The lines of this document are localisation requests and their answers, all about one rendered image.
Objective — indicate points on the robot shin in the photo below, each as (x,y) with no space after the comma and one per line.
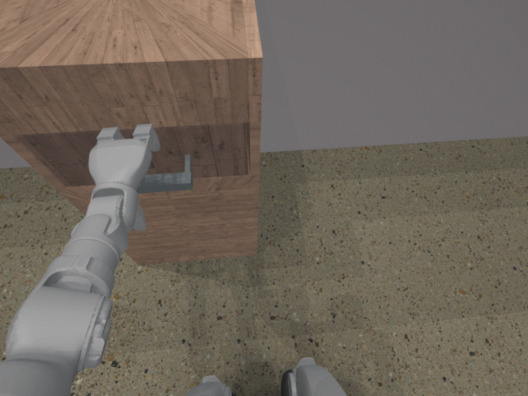
(210,378)
(305,361)

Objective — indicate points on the drawer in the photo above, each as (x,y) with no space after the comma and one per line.
(216,151)

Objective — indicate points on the robot left forearm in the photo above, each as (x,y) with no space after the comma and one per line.
(92,254)

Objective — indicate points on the cabinet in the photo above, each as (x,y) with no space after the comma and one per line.
(84,65)

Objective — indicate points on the robot left shin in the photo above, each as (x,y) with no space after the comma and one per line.
(210,378)

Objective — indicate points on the handle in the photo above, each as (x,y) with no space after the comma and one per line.
(180,181)

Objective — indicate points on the robot left upper arm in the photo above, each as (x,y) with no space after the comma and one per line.
(60,333)

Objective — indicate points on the left robot hand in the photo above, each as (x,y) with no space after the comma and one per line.
(126,161)

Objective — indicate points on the robot right shin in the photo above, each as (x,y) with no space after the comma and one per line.
(305,361)

